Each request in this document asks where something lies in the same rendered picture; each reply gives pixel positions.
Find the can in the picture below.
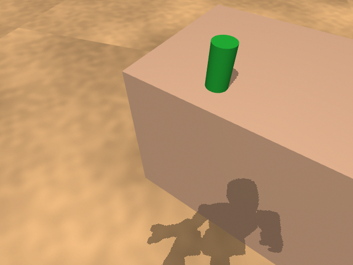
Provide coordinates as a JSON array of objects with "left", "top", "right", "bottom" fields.
[{"left": 205, "top": 35, "right": 239, "bottom": 93}]

